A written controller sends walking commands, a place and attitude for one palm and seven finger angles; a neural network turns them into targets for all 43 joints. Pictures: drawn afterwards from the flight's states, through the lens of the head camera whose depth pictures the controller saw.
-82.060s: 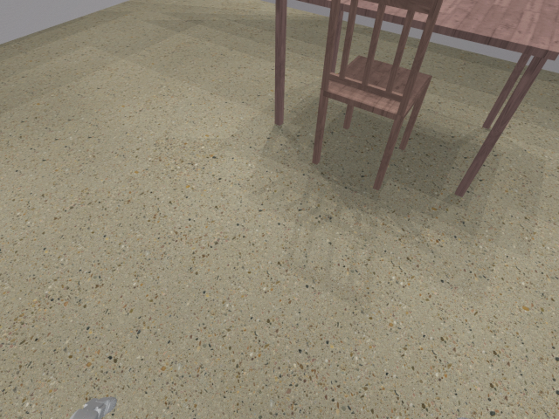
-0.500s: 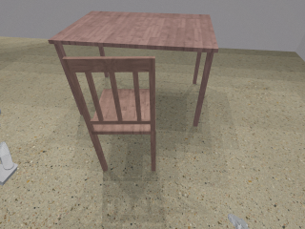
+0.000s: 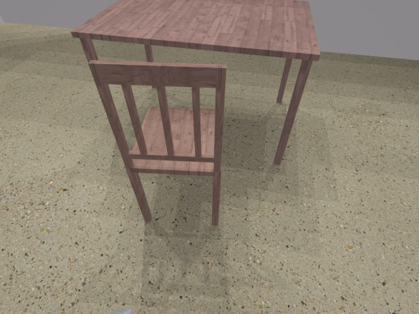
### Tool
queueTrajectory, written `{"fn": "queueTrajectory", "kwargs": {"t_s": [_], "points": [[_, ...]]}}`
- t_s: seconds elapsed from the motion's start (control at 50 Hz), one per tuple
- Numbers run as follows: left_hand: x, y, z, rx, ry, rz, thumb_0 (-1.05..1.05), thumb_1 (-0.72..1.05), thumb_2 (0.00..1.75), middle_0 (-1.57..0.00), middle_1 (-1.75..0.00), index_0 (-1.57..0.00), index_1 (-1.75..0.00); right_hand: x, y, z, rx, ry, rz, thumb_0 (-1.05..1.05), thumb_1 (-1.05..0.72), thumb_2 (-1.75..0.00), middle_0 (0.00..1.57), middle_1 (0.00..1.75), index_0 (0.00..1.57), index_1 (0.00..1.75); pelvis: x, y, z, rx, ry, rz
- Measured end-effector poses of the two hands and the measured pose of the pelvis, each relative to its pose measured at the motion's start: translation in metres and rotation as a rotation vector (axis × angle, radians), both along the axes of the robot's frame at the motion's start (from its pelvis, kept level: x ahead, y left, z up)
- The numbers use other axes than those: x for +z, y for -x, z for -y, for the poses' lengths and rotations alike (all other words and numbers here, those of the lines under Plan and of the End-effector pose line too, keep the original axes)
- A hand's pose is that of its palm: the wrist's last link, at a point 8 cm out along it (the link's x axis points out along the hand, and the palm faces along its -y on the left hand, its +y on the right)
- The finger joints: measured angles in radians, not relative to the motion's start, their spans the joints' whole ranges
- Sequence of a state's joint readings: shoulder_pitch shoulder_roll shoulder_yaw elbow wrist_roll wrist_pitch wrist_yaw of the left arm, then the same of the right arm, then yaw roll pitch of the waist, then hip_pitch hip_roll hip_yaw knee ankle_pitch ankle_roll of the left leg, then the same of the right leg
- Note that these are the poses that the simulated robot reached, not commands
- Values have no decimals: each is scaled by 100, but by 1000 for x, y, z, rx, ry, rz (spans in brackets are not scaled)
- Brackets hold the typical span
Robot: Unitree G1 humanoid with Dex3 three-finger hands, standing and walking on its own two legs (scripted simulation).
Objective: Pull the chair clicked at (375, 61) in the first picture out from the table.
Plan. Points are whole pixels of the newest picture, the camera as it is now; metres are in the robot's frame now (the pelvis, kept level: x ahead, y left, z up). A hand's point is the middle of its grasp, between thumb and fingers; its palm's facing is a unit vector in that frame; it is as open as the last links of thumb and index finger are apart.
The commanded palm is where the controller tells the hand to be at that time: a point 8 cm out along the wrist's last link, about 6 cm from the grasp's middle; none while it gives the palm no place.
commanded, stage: let the arm hang, fingers relaxed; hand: left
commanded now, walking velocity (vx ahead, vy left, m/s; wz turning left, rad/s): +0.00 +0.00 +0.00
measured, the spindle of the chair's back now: (166, 123) +0.72 +0.17 -0.08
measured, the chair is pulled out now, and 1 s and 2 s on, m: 0.34 0.34 0.34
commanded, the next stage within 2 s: look to check the result in 0.82 s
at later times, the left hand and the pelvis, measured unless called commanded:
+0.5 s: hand out of the picture -0.03 +0.18 -0.16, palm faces +0.02 -0.98 -0.21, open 7.4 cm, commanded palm none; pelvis -0.02 +0.00 +0.01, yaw -1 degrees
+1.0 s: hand out of the picture -0.05 +0.15 -0.16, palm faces +0.03 -0.99 -0.16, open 7.4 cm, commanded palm none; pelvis -0.02 +0.00 +0.01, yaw -1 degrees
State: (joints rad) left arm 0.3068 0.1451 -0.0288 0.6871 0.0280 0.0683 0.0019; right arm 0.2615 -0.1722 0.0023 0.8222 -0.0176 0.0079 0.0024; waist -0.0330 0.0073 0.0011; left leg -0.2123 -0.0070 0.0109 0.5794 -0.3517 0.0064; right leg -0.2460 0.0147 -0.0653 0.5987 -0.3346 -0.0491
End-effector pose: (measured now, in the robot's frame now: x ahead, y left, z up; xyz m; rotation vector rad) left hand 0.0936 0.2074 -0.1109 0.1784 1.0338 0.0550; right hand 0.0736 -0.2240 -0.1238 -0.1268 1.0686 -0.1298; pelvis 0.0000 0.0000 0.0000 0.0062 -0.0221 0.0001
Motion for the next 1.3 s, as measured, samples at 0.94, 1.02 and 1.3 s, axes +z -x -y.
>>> {"fn": "queueTrajectory", "kwargs": {"t_s": [0.94, 1.02, 1.3], "points": [[-22, 143, 5, 135, 11, -412, 1, 91, 90, -20, -30, -20, -30, -13, 163, -31, -121, -50, -433, 0, -91, -90, 20, 30, 20, 30, 12, 22, -2, -21, 10, 6], [-22, 143, 4, 138, 6, -419, 0, 91, 90, -20, -30, -20, -30, -13, 160, -31, -120, -50, -430, 0, -91, -90, 20, 30, 20, 30, 12, 21, -1, -22, 10, 3], [-21, 133, 8, 139, 6, -401, 0, 91, 90, -20, -30, -20, -30, -15, 141, -28, -108, -54, -399, 0, -91, -90, 20, 30, 20, 30, 12, 16, 2, -18, 8, 4]]}}
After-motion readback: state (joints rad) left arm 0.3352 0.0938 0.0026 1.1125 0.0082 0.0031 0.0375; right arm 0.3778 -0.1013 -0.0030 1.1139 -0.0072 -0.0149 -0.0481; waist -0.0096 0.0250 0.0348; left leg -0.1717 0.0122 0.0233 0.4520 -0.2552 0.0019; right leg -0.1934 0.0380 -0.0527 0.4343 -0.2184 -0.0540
